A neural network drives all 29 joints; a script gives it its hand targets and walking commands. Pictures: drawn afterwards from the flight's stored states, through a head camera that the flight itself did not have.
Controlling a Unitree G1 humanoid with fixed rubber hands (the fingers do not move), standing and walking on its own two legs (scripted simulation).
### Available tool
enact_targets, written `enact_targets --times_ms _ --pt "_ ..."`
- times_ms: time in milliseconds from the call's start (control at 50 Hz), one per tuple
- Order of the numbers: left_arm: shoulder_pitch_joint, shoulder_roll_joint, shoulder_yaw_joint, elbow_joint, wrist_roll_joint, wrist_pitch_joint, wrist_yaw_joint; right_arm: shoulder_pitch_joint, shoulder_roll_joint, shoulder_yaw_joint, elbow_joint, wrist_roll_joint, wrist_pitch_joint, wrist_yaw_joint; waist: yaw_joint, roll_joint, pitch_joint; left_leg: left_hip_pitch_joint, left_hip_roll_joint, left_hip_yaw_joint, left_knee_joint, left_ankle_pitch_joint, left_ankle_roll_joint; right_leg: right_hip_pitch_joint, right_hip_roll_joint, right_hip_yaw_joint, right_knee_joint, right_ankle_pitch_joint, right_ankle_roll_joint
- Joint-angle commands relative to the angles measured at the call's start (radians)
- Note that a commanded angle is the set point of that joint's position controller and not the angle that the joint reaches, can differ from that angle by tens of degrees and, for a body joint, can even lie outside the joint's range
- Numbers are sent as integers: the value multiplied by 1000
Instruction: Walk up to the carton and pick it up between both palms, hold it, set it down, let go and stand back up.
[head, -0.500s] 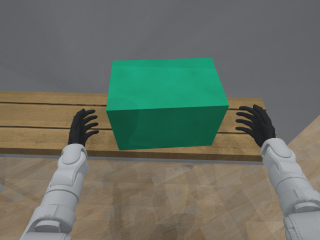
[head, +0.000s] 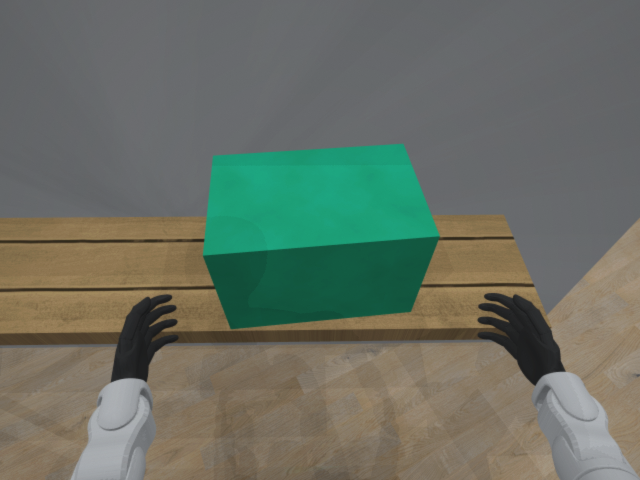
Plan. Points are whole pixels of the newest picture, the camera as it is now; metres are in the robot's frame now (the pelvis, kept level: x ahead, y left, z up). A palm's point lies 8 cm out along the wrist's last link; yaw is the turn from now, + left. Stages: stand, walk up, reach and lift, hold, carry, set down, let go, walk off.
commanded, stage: set down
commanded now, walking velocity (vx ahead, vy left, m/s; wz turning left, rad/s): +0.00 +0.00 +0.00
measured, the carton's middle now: (316, 237) +0.50 +0.02 -0.03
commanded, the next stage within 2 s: let go in 1.84 s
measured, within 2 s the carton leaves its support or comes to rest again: neither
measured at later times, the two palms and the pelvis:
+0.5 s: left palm (127, 400) +0.23 +0.24 +0.00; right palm (536, 412) +0.23 -0.24 -0.01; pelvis +0.03 +0.02 +0.01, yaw -3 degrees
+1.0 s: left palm (126, 414) +0.22 +0.24 -0.01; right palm (531, 445) +0.19 -0.23 -0.02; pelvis +0.04 +0.03 +0.01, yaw -5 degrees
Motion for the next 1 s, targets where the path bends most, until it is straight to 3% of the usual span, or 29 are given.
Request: enact_targets --times_ms 0,20,40,80,100,120,160,240,280,360,380,460,480,540,560,620,640,660,680,720,740,760,780,860,900,920,940,960,980 --pt "-162 155 43 -139 -11 -74 -2 -194 -152 -83 -192 -28 -61 -15 -14 -99 -339 -27 -93 41 -102 103 47 382 19 124 -69 120 29" --pt "-346 189 44 -51 -34 -85 -9 -331 -149 -105 -165 -62 -48 -19 -30 -94 -375 -89 -114 60 -80 7 61 344 4 150 -66 16 32" --pt "-216 172 40 -129 -39 -96 4 -202 -131 -60 -200 -33 -47 -8 12 -90 -363 -57 -103 58 -93 63 57 388 2 140 -57 47 26" --pt "65 111 1 -300 -26 -126 18 56 -177 -79 -231 -12 -79 2 -10 -68 -357 130 -86 43 -110 171 34 401 28 112 -78 170 20" --pt "-182 152 18 -134 -27 -110 0 -161 -158 -67 -154 -21 -48 -6 -6 -48 -311 44 -104 65 -93 86 41 342 12 140 -84 54 14" --pt "34 110 13 -212 11 -101 12 15 -160 -51 -228 -12 -50 -2 1 -50 -241 100 -89 50 -122 146 36 386 21 129 -103 126 8" --pt "35 124 16 -231 22 -90 8 19 -179 -95 -218 -27 -47 -9 -25 -48 -240 116 -87 43 -124 118 31 362 24 129 -119 122 5" --pt "-264 179 27 -53 -24 -75 -6 -236 -86 -100 -265 -102 -10 -29 -24 -85 -169 -5 -109 88 -119 -108 61 281 -7 159 -118 -141 21" --pt "-84 149 12 -203 -18 -92 21 -86 -81 -83 -322 -77 -17 -24 26 -42 -208 116 -97 89 -143 -10 35 300 4 110 -120 -10 15" --pt "195 78 -4 -273 61 -73 16 202 -133 -68 -250 -60 -26 -17 -6 19 -154 278 -85 65 -123 229 -1 316 31 113 -152 220 -4" --pt "129 102 26 -261 67 -65 10 94 -152 -77 -341 -71 -33 -20 38 -12 -185 251 -86 64 -125 258 -7 323 49 99 -149 206 -3" --pt "176 101 28 -201 91 -28 -15 183 -116 -100 -310 -117 8 -38 -27 -98 2 257 -83 79 -189 79 20 281 29 117 -219 64 2" --pt "154 91 12 -414 67 -58 26 132 -159 -129 -467 -90 -29 -20 30 -51 -107 260 -66 61 -185 121 3 305 47 92 -185 92 -7" --pt "282 64 7 -364 62 -55 26 274 -126 -107 -412 -99 -13 -8 26 -61 -70 328 -67 68 -156 222 4 294 49 87 -202 161 -9" --pt "304 68 4 -236 84 -35 0 347 -83 -102 -294 -130 12 -22 -20 -85 31 326 -71 74 -163 189 5 276 31 112 -226 141 -1" --pt "281 85 -12 -410 75 -73 33 329 -107 -119 -462 -109 -16 -9 10 1 -66 323 -62 71 -161 144 3 256 32 95 -204 76 -21" --pt "295 58 -30 -297 88 -57 21 329 -92 -116 -378 -136 -4 -5 -7 -12 -7 333 -61 67 -172 137 -1 233 31 100 -213 72 -20" --pt "308 66 -19 -511 79 -91 55 343 -114 -129 -488 -88 -41 17 31 27 -94 346 -51 50 -163 243 -13 268 39 99 -189 170 -27" --pt "335 52 -28 -398 83 -78 37 382 -105 -118 -419 -108 -28 12 0 10 -55 341 -60 53 -161 239 -7 270 32 109 -204 157 -32" --pt "314 65 -39 -441 75 -88 53 333 -126 -150 -468 -108 -39 7 3 17 -92 347 -55 55 -154 212 -5 243 36 97 -180 146 -25" --pt "312 49 -38 -266 87 -61 18 353 -73 -123 -374 -144 -12 -14 -46 -12 19 318 -71 73 -152 173 1 226 25 117 -207 120 -18" --pt "354 77 -20 -269 87 -66 7 379 -72 -88 -417 -151 -11 -20 -20 -60 -6 301 -79 80 -147 225 13 295 18 120 -199 184 -6" --pt "353 68 -25 -390 76 -81 21 375 -76 -107 -452 -127 -29 -11 -13 -14 -65 338 -66 69 -143 222 5 286 31 106 -187 172 -19" --pt "315 71 -9 -307 113 -52 23 345 -78 -121 -411 -140 2 -18 6 10 -2 322 -71 83 -157 195 7 271 24 105 -185 129 -22" --pt "343 46 -5 -395 100 -56 42 339 -97 -112 -456 -125 -27 -13 41 47 -76 370 -60 73 -147 312 -8 268 39 93 -168 209 -25" --pt "371 44 -7 -282 102 -38 12 381 -76 -101 -387 -156 -9 -23 -1 -28 1 350 -63 71 -144 312 -5 282 39 103 -188 200 -25" --pt "371 41 -5 -175 132 -11 -7 397 -62 -81 -278 -166 21 -32 -13 -7 54 363 -72 78 -150 296 1 251 27 119 -208 192 -21" --pt "383 39 -3 -390 111 -37 15 366 -110 -109 -442 -144 -12 -21 18 -50 -34 385 -59 63 -149 385 -5 297 50 87 -182 269 -23" --pt "389 28 -13 -354 118 -32 12 374 -122 -112 -399 -148 -18 -24 17 -23 -2 414 -52 59 -162 378 -9 292 57 84 -200 243 -40"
